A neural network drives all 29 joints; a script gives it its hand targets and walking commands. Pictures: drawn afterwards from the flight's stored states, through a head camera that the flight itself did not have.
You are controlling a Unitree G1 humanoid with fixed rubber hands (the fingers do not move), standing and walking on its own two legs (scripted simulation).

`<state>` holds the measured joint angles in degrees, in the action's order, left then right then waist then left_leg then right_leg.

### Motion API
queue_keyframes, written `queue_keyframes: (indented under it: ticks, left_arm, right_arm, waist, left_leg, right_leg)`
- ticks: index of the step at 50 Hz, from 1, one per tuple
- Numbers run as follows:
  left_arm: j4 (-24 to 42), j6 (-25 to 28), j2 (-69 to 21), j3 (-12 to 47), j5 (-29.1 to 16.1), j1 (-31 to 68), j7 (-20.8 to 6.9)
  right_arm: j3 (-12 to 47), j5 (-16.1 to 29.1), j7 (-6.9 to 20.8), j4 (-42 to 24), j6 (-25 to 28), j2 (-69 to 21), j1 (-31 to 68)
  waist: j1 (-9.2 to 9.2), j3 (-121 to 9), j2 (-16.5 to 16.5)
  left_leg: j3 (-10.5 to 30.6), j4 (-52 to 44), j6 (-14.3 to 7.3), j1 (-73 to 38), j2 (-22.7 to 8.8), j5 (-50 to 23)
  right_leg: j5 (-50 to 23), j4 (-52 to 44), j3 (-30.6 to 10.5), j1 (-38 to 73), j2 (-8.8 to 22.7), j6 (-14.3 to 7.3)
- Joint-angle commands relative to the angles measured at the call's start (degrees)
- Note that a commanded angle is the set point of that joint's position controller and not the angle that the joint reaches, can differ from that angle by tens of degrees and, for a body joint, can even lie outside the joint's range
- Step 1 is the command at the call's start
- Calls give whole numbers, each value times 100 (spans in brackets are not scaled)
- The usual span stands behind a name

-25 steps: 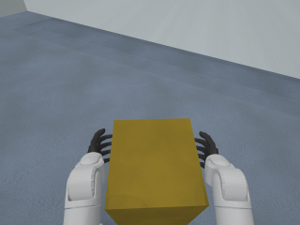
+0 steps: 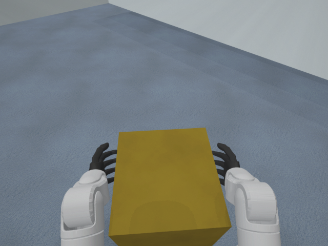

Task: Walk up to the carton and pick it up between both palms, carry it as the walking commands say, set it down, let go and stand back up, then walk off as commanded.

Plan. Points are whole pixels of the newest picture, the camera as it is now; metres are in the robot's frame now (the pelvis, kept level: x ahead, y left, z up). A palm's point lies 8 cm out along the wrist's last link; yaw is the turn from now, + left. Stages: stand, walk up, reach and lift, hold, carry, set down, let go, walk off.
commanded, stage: carry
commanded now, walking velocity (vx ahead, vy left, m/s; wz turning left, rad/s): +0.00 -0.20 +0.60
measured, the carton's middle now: (165, 195) +0.26 +0.01 +0.01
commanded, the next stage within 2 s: none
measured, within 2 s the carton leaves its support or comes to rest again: neither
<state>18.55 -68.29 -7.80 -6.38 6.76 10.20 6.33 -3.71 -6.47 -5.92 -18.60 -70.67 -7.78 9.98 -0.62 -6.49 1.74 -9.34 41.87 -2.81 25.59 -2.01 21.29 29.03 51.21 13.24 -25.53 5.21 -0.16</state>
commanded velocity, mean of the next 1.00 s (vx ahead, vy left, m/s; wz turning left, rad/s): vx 0.00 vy -0.20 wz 0.60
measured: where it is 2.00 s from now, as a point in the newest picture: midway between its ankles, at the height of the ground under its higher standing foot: outside the picture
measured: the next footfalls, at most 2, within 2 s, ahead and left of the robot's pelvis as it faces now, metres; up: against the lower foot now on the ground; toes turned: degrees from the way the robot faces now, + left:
right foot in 0.28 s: +0.07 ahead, -0.20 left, +0.00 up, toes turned +2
left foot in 0.52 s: +0.00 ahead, -0.02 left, +0.00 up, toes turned +28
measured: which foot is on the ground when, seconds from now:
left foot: down 0.00-0.28, up 0.30-0.50, down 0.52-0.92, up 0.94-1.00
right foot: up 0.00-0.26, down 0.28-0.52, up 0.54-0.88, down 0.90-1.00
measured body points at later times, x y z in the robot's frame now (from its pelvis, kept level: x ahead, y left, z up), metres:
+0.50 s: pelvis -0.02 -0.10 +0.01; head -0.04 -0.09 +0.46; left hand +0.20 +0.13 +0.09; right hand +0.28 -0.16 +0.10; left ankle -0.04 -0.03 -0.70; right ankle +0.03 -0.20 -0.71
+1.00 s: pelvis +0.00 -0.21 +0.02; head +0.02 -0.22 +0.47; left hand +0.15 +0.05 +0.09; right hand +0.30 -0.20 +0.08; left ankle -0.06 -0.08 -0.66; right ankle +0.05 -0.31 -0.71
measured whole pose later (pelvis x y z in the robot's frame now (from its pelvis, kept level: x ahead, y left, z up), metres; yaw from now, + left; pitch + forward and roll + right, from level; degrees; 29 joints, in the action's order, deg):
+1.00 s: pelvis +0.00 -0.21 +0.02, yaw +34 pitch +6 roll -1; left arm 22.3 -65.5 -7.3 -1.1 5.4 4.1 7.1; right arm -3.0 -5.5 -6.4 -26.7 -70.4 -7.2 2.7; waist 1.1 -5.2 -3.6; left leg 1.4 57.2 2.8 36.5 -3.1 28.0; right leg 17.2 32.8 8.8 -21.0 2.3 -1.1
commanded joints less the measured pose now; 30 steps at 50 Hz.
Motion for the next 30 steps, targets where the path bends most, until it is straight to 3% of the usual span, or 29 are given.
queue_keyframes:
  ticks: [1, 2, 3, 4, 5, 6, 7, 8, 9, 10, 11, 12, 13, 14, 15, 16, 17, 18, 19, 21, 22, 23, 24, 25, 26, 27, 28, 29, 30]
  left_arm:
    - [292, -118, -5474, 4265, -2398, 2511, -1562]
    - [361, -96, -5777, 4400, -2735, 2803, -1595]
    - [336, -22, -5754, 4323, -2722, 2491, -1591]
    - [451, 34, -5773, 4315, -2698, 2602, -1578]
    - [549, 108, -5664, 4299, -2666, 2257, -1586]
    - [441, 122, -5776, 4318, -2559, 2170, -1532]
    - [794, 205, -5859, 4418, -2643, 2494, -1487]
    - [679, 140, -5744, 4281, -2432, 1881, -1446]
    - [432, 158, -5654, 4270, -2404, 1416, -1381]
    - [777, 206, -5452, 4169, -2264, 1360, -1385]
    - [732, 151, -5557, 4221, -2269, 1478, -1370]
    - [542, 108, -5589, 4187, -2360, 1376, -1380]
    - [586, 182, -5491, 4013, -2209, 1298, -1384]
    - [549, 139, -5168, 4016, -2109, 807, -1353]
    - [644, 93, -5268, 4136, -2137, 1140, -1357]
    - [486, 41, -5274, 3992, -2046, 1041, -1350]
    - [619, 104, -5278, 4078, -2080, 1338, -1386]
    - [495, 71, -5298, 3979, -2114, 1344, -1343]
    - [764, 100, -5329, 4118, -2153, 1829, -1388]
    - [766, 75, -5144, 3972, -2121, 1597, -1387]
    - [498, 33, -5221, 3930, -2086, 1669, -1346]
    - [631, 8, -5112, 3949, -2083, 1720, -1369]
    - [211, -124, -5234, 3968, -2077, 1586, -1334]
    - [297, -95, -5114, 4027, -2150, 1618, -1371]
    - [325, -109, -5131, 4049, -2105, 1821, -1381]
    - [-44, -225, -5069, 4105, -2052, 1424, -1364]
    - [287, -205, -5268, 4204, -2163, 2070, -1405]
    - [268, -153, -5407, 4229, -2264, 2200, -1528]
    - [150, -166, -5614, 4382, -2516, 2275, -1514]
  right_arm:
    - [3934, 2267, 1499, -1057, 201, -5258, 2974]
    - [3664, 2230, 1490, -938, 202, -5175, 2756]
    - [3818, 2323, 1434, -1205, 261, -5328, 2918]
    - [3847, 2221, 1407, -1131, 301, -5412, 2721]
    - [3793, 2244, 1412, -1151, 338, -5257, 2566]
    - [3812, 2269, 1419, -1403, 410, -5144, 2744]
    - [3915, 2338, 1458, -1426, 396, -5182, 2704]
    - [3915, 2347, 1435, -1487, 365, -5091, 2345]
    - [3944, 2298, 1389, -1516, 345, -4929, 1978]
    - [3916, 2218, 1400, -1519, 344, -4707, 1812]
    - [4102, 2384, 1447, -1762, 326, -5080, 2376]
    - [4138, 2530, 1481, -1579, 270, -4927, 2232]
    - [4149, 2409, 1507, -1695, 300, -4801, 2313]
    - [4195, 2391, 1513, -1638, 256, -4604, 1838]
    - [4117, 2367, 1511, -1618, 197, -4436, 1997]
    - [4211, 2433, 1542, -1457, 119, -4709, 2238]
    - [4269, 2530, 1580, -1874, 180, -4645, 2835]
    - [4233, 2636, 1618, -1224, 68, -4809, 2390]
    - [4331, 2717, 1662, -1556, 163, -4856, 2957]
    - [4270, 2612, 1610, -1619, 130, -4592, 2683]
    - [4176, 2669, 1608, -1317, 52, -4698, 2883]
    - [4201, 2705, 1609, -1429, 74, -4742, 3029]
    - [3990, 2561, 1625, -881, -39, -4545, 2369]
    - [3958, 2527, 1624, -958, 4, -4565, 2502]
    - [3899, 2367, 1663, -902, 9, -4470, 2194]
    - [3683, 2253, 1677, -348, 27, -4435, 1746]
    - [3651, 2257, 1661, -458, 24, -4556, 2011]
    - [3845, 2389, 1662, -844, 140, -4859, 2461]
    - [3692, 2375, 1649, -547, 150, -5013, 2096]
  waist:
    - [136, -1655, -1142]
    - [208, -1491, -524]
    - [129, -1524, -440]
    - [165, -1385, -798]
    - [144, -1311, -903]
    - [206, -1550, -1239]
    - [220, -1460, -1102]
    - [224, -1414, -1553]
    - [192, -1807, -809]
    - [249, -1817, -1158]
    - [183, -1855, -1568]
    - [41, -1911, -1165]
    - [41, -2025, -652]
    - [16, -1695, 539]
    - [9, -1556, 1005]
    - [-18, -1628, 1135]
    - [21, -1417, 819]
    - [26, -1263, 884]
    - [84, -1326, 621]
    - [38, -799, 873]
    - [15, -1026, 913]
    - [27, -1063, 494]
    - [130, -991, 175]
    - [148, -1091, 124]
    - [238, -814, -906]
    - [219, -551, -2434]
    - [178, -394, -1564]
    - [191, -810, -1035]
    - [146, -1035, -595]
  left_leg:
    - [3255, -1418, -1097, -2858, -2338, -5664]
    - [2930, -1410, -875, -2546, -2059, -5093]
    - [2888, -1649, -731, -2133, -1996, -3693]
    - [2368, -1711, -635, -1732, -1762, -3611]
    - [1983, -1763, -418, -1344, -1530, -2860]
    - [2109, -1546, -514, -1829, -1542, -3738]
    - [2016, -1623, -445, -1729, -1327, -3803]
    - [2431, -1714, -535, -1807, -1613, -3998]
    - [1927, -1299, -252, -2044, -1364, -3902]
    - [2024, -1308, -307, -2074, -1320, -4134]
    - [1907, -1179, -243, -1635, -1202, -3904]
    - [1548, -920, 153, -975, -995, -2910]
    - [1310, -578, 123, -344, -675, -2163]
    - [969, 162, 380, 828, -233, 85]
    - [338, 1397, 575, 1425, 268, 1572]
    - [612, 2378, 437, 973, -111, 1505]
    - [545, 2229, 418, 1079, -133, 1192]
    - [556, 2540, 353, 1153, -145, 943]
    - [583, 2204, 410, 1263, -178, 816]
    - [90, 1506, 461, 798, -124, 722]
    - [225, 761, 352, 434, -20, 866]
    - [-119, 908, 289, 72, 55, 544]
    - [109, 38, 105, -216, -91, 653]
    - [287, -1599, 252, -573, -104, -327]
    - [1641, -2134, 153, -1546, -983, -508]
    - [4376, -2638, -649, -1935, -2797, -2397]
    - [4389, -2154, -988, -2182, -2643, -4734]
    - [3621, -1994, -934, -1888, -2426, -4239]
    - [3445, -1938, -853, -1963, -2210, -3036]
  right_leg:
    - [444, 1781, -1529, -1826, 257, 302]
    - [282, 1458, -1258, -1634, 102, 333]
    - [-38, 1306, -1543, -1401, 232, 312]
    - [-194, 1036, -1240, -1167, 79, 328]
    - [-407, 741, -1197, -877, 4, 320]
    - [-375, 607, -927, -1051, -190, 323]
    - [-446, 419, -815, -1052, -280, 371]
    - [-305, 103, -863, -1052, -337, 432]
    - [-446, -768, -1117, -695, -175, 317]
    - [-396, -936, -547, -522, -678, 395]
    - [-744, -1426, -758, 21, -536, 391]
    - [-1680, -2511, -898, 1041, -216, 300]
    - [-1754, -2676, -364, 1880, -405, 294]
    - [-1955, -3345, -1767, 2295, 948, -90]
    - [-2983, -3141, -2400, 2175, 2046, -956]
    - [-1955, -3274, -1954, 1275, 1882, -1248]
    - [-1873, -3034, -1609, 1306, 1634, -1325]
    - [-1843, -3115, -1603, 1016, 1629, -1158]
    - [-2254, -2717, -1176, 1595, 1357, -980]
    - [-1496, -2880, -487, 894, 1134, -808]
    - [-1689, -2628, -833, 1015, 1138, -848]
    - [-1003, -2719, -656, 795, 1329, -863]
    - [-734, -2623, -829, 494, 1386, -801]
    - [-985, -1690, -393, 815, 1146, -534]
    - [-585, -636, -256, -408, 1062, -30]
    - [459, 472, -140, -2240, -156, 382]
    - [366, 1460, -1001, -2305, 36, 430]
    - [44, 1584, -1246, -2144, 162, 516]
    - [-225, 1764, -1417, -1886, 228, 451]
